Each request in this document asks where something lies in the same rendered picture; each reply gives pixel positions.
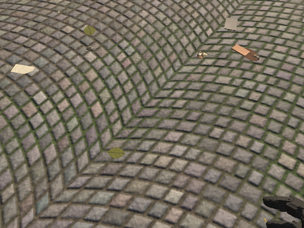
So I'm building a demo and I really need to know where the robot right hand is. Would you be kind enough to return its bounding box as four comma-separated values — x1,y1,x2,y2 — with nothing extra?
263,195,304,228

